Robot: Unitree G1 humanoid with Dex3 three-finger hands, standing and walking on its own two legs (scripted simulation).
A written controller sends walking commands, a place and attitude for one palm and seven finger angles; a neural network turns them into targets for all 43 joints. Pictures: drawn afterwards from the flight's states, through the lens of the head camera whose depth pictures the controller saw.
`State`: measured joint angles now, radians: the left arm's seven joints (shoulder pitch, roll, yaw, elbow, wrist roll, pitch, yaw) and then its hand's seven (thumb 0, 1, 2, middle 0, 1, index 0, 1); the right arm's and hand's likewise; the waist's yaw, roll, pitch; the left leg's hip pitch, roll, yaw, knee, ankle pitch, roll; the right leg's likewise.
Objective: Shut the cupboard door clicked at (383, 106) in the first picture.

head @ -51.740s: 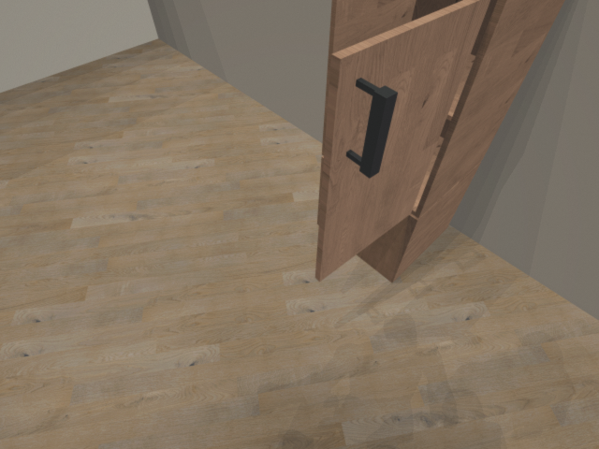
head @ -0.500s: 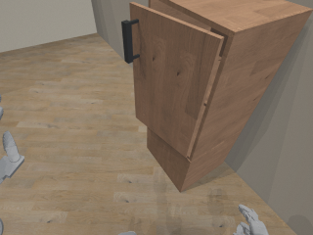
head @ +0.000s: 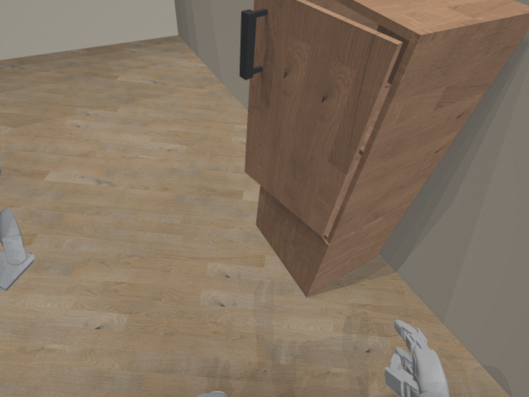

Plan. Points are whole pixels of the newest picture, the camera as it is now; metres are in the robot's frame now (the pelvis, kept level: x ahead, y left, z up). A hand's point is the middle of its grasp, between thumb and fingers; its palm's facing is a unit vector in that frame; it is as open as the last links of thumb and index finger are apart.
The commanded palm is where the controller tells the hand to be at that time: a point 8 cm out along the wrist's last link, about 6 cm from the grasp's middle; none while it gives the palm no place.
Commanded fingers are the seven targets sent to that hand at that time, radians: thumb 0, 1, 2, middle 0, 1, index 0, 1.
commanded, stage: stop stepping back and stand still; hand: left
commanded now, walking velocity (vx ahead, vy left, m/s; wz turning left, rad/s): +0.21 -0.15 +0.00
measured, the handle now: (254, 44) +0.84 +0.10 +0.14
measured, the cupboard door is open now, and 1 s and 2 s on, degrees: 12 12 12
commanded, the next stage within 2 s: let the arm hang, fingers relaxed in 1.04 s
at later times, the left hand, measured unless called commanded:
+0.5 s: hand out of the picture +0.16 +0.29 +0.18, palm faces +0.39 -0.86 -0.33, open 7.4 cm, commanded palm +0.09 +0.32 +0.19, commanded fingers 0.00 0.90 0.90 -0.20 -0.30 -0.20 -0.30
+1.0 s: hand out of the picture +0.16 +0.33 +0.18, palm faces +0.37 -0.82 -0.44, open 7.4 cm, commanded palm +0.09 +0.36 +0.19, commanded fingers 0.00 0.90 0.90 -0.20 -0.30 -0.20 -0.30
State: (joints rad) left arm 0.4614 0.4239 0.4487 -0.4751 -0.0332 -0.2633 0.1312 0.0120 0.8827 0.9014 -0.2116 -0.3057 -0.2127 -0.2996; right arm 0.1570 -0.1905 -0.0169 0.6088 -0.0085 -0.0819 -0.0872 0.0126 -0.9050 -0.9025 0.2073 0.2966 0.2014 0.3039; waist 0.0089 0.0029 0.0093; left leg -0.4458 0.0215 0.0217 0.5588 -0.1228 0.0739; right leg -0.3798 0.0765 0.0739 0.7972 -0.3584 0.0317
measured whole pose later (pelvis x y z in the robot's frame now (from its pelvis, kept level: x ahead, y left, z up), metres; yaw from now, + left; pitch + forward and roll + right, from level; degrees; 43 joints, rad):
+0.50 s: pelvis -0.08 +0.04 +0.01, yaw -6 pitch -3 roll -3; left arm 0.48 0.41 0.44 -0.45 -0.06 -0.14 0.16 0.01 0.89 0.90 -0.21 -0.30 -0.21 -0.30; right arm 0.32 -0.19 0.01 0.68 -0.01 -0.08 -0.09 0.01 -0.91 -0.90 0.21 0.30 0.20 0.30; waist -0.05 -0.02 -0.04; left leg -0.34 -0.01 0.08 0.47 -0.13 0.06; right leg -0.21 0.08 -0.02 0.71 -0.49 -0.04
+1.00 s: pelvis -0.08 +0.08 +0.00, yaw -6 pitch -1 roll +0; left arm 0.52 0.44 0.46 -0.50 -0.05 -0.19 0.16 0.01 0.89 0.90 -0.21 -0.30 -0.21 -0.30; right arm 0.24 -0.15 0.04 0.63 -0.01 -0.12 -0.07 0.01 -0.90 -0.90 0.21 0.30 0.20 0.30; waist -0.01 -0.05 0.00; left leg -0.31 0.04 0.07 0.56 -0.24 0.01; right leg -0.23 0.03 -0.03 0.54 -0.30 -0.01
